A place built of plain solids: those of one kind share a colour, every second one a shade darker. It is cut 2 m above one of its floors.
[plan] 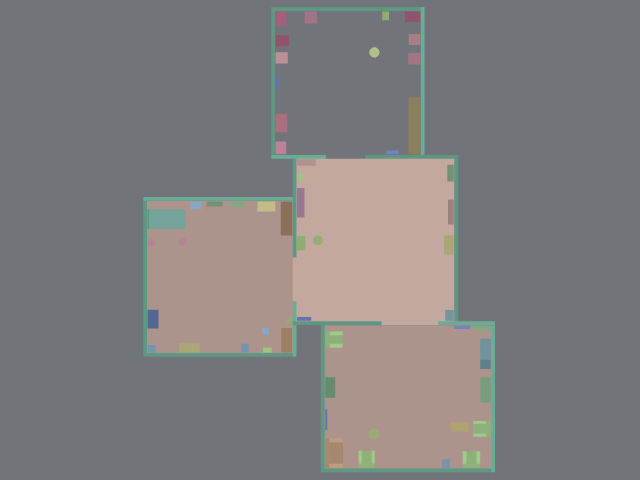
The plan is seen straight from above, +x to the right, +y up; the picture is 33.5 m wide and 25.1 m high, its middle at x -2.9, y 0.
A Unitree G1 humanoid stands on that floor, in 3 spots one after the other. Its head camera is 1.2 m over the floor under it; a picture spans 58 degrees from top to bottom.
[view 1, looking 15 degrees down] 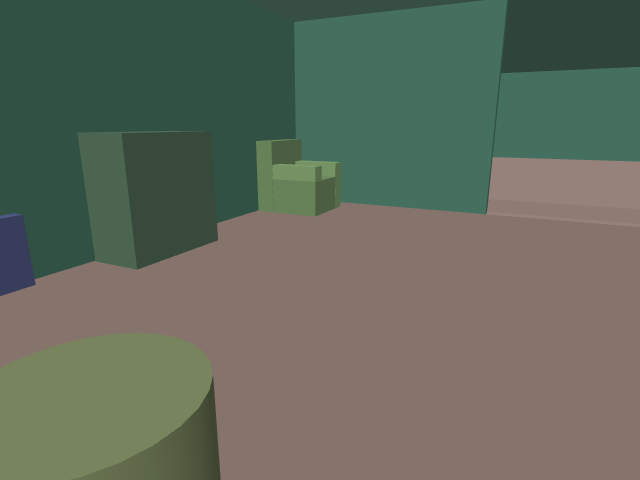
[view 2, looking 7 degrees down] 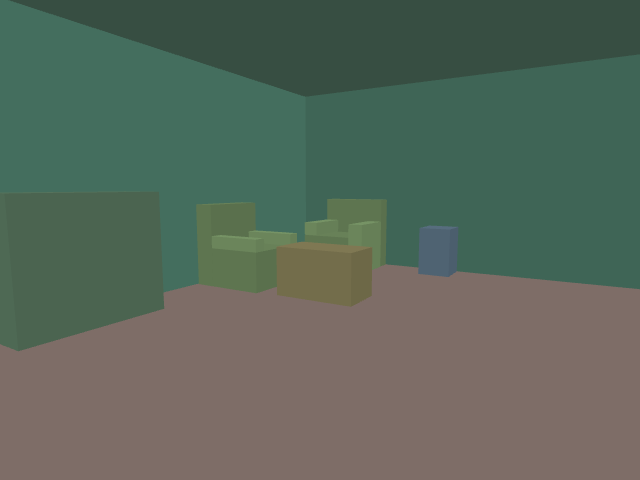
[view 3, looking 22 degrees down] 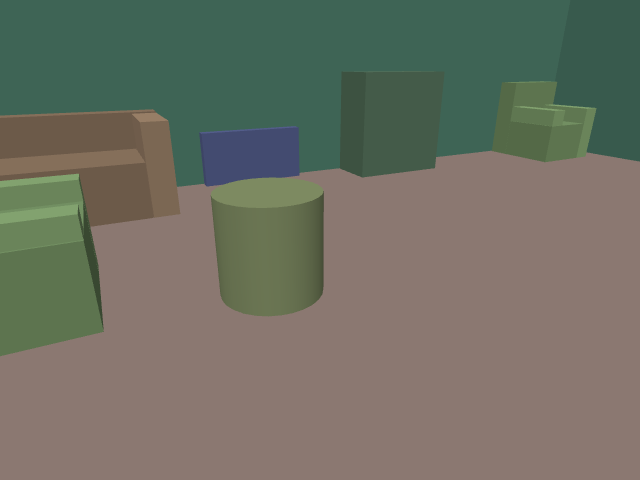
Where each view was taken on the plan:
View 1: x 0.83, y -10.71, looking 116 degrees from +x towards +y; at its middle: floor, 4.64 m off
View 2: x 2.02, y -5.72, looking -59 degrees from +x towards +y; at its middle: armchair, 6.26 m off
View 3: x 2.02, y -10.90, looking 153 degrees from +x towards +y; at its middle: stool_pouffe_round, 2.27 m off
